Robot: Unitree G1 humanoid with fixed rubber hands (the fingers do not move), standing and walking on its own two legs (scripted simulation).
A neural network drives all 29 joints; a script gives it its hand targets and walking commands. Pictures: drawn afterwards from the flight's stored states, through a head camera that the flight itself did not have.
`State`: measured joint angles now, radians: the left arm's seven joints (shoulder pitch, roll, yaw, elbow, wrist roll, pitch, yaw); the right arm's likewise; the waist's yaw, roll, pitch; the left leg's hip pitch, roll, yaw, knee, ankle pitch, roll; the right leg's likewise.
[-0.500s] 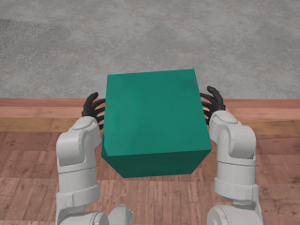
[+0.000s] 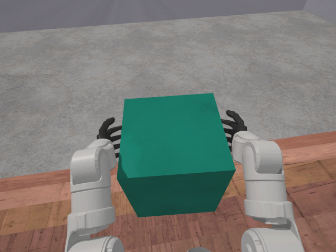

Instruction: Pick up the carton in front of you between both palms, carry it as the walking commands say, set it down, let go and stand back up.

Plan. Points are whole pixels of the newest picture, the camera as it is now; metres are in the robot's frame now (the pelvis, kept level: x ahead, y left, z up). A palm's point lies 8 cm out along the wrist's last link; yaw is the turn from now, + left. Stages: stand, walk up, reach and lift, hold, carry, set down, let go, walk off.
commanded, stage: carry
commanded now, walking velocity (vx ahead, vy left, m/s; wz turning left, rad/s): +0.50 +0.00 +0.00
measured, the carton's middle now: (173, 159) +0.34 -0.05 +0.05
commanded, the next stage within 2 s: none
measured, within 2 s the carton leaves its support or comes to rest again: neither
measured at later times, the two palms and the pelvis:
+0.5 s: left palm (120, 129) +0.64 +0.10 -0.11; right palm (190, 114) +0.67 -0.19 -0.11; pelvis +0.34 -0.08 -0.17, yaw +1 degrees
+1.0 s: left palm (138, 106) +1.03 +0.03 -0.31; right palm (186, 98) +1.03 -0.27 -0.30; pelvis +0.71 -0.11 -0.39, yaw +0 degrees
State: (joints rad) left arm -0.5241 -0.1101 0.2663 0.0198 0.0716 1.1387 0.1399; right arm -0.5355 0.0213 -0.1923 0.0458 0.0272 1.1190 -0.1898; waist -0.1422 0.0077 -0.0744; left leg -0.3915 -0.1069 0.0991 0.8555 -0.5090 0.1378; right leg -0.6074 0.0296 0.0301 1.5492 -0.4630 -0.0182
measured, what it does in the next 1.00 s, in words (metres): goes down: right foot 0.16 m lower, then left foot 0.16 m lower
